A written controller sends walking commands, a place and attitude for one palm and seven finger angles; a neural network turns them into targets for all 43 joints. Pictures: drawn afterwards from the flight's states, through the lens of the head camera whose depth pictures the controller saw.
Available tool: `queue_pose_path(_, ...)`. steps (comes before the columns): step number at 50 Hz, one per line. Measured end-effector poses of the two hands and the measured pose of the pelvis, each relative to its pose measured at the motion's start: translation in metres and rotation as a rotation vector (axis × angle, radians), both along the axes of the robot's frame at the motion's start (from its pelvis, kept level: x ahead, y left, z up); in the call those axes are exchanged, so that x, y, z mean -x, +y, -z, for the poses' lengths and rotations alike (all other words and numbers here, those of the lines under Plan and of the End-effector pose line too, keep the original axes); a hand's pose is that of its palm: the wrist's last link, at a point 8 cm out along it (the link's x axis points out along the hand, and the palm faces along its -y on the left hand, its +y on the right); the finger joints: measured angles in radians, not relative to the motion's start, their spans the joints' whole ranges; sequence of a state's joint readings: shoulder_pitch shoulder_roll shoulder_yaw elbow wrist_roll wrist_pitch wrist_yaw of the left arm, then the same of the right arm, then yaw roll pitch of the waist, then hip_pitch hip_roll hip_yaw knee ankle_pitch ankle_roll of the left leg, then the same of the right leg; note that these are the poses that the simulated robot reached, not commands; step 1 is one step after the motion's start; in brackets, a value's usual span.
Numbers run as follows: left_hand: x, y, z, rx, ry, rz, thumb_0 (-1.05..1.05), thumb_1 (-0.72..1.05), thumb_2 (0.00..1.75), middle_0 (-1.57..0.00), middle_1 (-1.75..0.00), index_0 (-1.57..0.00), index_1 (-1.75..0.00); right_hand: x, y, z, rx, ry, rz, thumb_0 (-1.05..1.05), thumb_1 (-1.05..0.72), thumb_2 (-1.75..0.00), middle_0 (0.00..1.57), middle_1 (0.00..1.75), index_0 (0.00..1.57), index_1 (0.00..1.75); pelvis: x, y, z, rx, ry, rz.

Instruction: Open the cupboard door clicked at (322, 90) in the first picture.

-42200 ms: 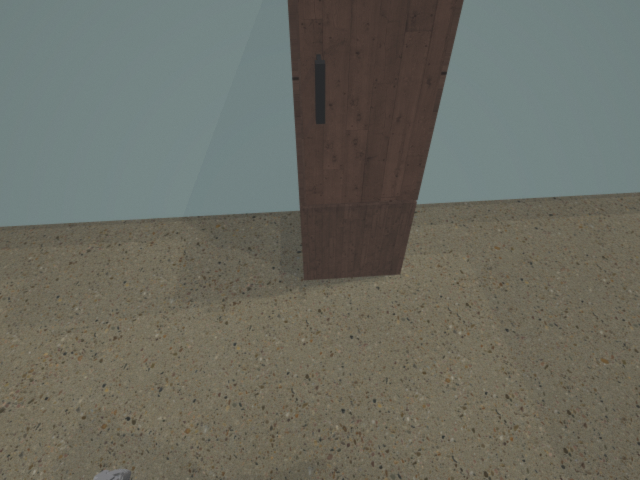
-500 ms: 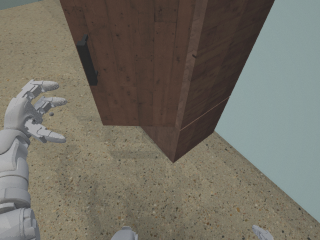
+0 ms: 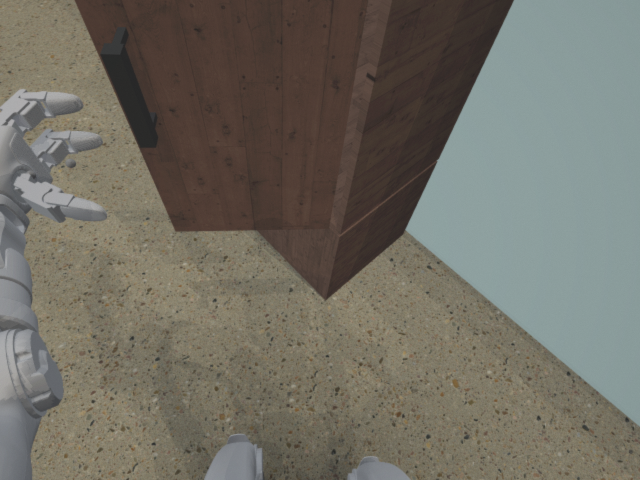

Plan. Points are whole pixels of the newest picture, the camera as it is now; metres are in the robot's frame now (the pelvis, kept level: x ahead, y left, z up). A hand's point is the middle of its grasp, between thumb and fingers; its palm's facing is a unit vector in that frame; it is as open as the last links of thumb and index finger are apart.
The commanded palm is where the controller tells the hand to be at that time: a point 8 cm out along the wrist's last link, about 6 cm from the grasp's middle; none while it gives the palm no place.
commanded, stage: move the hooked fingers beside the handle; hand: left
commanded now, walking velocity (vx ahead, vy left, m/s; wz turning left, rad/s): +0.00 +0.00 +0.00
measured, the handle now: (135, 91) +0.60 +0.25 +0.10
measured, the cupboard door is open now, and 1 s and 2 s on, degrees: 51 51 51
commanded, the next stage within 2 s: slide the fingers in behind the handle in 1.62 s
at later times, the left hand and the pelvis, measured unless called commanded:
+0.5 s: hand (91, 111) +0.54 +0.28 +0.12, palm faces +0.04 -1.00 -0.01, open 14.0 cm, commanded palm +0.54 +0.33 +0.11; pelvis +0.01 +0.00 -0.01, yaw -2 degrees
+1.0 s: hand (83, 111) +0.55 +0.30 +0.10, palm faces +0.05 -1.00 +0.00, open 14.0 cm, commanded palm +0.55 +0.33 +0.10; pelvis +0.02 +0.01 -0.01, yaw -2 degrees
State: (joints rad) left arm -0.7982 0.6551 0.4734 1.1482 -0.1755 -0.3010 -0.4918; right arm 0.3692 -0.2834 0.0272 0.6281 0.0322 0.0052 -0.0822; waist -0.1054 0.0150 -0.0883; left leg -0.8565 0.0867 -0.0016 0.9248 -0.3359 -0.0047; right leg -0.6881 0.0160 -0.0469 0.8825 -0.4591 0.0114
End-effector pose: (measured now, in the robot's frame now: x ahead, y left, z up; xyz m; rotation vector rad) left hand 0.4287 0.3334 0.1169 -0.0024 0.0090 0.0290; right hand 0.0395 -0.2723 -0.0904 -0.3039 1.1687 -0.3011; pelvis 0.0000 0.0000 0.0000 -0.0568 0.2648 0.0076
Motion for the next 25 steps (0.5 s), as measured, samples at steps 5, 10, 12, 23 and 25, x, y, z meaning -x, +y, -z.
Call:
queue_pose_path(5,-0.016,-0.002,0.001,0.005,0.011,-0.007,-0.01,-0.5,0.3,-0.3,-1.2,-0.3,-1.2,0.013,0.0,0.002,0.003,0.041,0.025,0.01,-0.91,-0.9,0.2,0.3,0.2,0.3,0.0,0.0,0.002,0.003,0.02,0.006)
queue_pose_path(10,-0.033,-0.001,0.001,-0.002,0.025,-0.018,-0.01,-0.5,0.3,-0.3,-1.2,-0.3,-1.2,0.028,0.0,0.002,0.012,0.086,0.054,0.01,-0.91,-0.9,0.2,0.3,0.2,0.3,-0.001,0.0,0.005,0.008,0.041,0.011)
queue_pose_path(12,-0.04,0.0,0.0,-0.009,0.026,-0.018,-0.01,-0.5,0.3,-0.3,-1.2,-0.3,-1.2,0.035,0.0,0.002,0.017,0.109,0.063,0.01,-0.91,-0.9,0.2,0.3,0.2,0.3,-0.001,0.0,0.006,0.01,0.051,0.012)
queue_pose_path(23,-0.081,0.001,-0.001,-0.006,0.038,-0.014,-0.01,-0.5,0.3,-0.3,-1.2,-0.3,-1.2,0.066,0.004,0.0,0.035,0.225,0.114,0.01,-0.91,-0.9,0.2,0.3,0.2,0.3,-0.005,0.002,0.012,0.024,0.111,0.023)
queue_pose_path(25,-0.087,0.001,0.0,-0.007,0.042,-0.014,-0.01,-0.5,0.3,-0.3,-1.2,-0.3,-1.2,0.07,0.006,-0.001,0.036,0.24,0.122,0.01,-0.91,-0.9,0.2,0.3,0.2,0.3,-0.006,0.003,0.013,0.027,0.12,0.025)
